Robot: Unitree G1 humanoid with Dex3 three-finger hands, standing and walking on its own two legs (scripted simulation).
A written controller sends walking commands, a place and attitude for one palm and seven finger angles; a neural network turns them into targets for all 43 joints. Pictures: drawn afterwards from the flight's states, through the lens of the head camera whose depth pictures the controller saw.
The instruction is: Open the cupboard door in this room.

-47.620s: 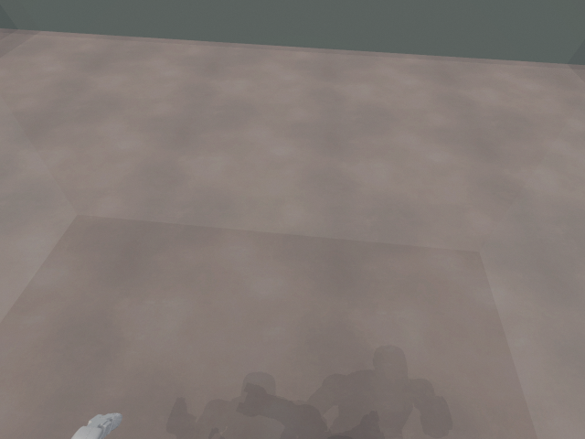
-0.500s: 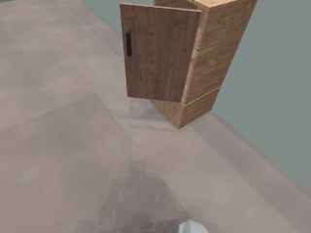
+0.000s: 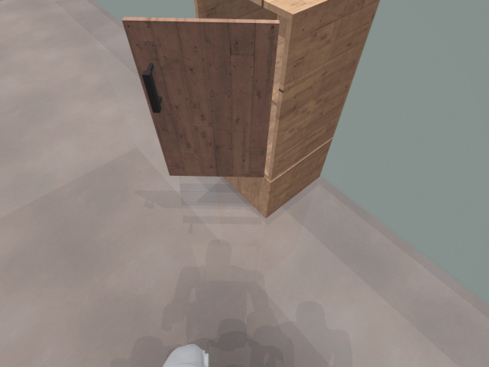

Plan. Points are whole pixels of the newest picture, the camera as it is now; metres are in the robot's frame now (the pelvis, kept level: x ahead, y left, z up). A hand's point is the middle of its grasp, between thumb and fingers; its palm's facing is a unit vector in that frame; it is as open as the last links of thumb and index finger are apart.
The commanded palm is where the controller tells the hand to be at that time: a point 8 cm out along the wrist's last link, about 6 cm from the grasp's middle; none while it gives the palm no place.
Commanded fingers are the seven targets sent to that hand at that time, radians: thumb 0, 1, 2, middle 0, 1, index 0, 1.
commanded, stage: take the last steps up to it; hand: left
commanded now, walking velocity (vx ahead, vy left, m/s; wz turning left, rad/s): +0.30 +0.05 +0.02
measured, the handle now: (153, 88) +0.79 +0.27 -0.03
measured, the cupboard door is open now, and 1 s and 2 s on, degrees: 48 48 48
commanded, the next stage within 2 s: come to a stop and stand still in 0.46 s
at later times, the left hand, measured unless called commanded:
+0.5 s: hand (130, 341) +0.19 +0.23 -0.17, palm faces +0.04 -0.99 -0.16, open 7.3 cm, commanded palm none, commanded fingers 0.00 0.90 0.90 -0.20 -0.30 -0.20 -0.30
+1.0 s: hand (151, 288) +0.29 +0.21 -0.18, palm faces +0.06 -0.98 -0.18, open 7.3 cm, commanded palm none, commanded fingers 0.00 0.90 0.90 -0.20 -0.30 -0.20 -0.30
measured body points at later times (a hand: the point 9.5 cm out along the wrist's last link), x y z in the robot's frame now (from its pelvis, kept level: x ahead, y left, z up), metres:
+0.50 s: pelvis +0.16 +0.05 +0.00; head +0.18 +0.07 +0.45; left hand +0.19 +0.28 -0.16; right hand +0.19 -0.18 -0.14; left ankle +0.17 +0.14 -0.74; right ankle +0.18 -0.08 -0.68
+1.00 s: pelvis +0.20 +0.04 -0.01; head +0.23 +0.06 +0.44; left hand +0.29 +0.27 -0.17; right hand +0.22 -0.20 -0.16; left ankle +0.20 +0.14 -0.74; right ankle +0.24 -0.09 -0.74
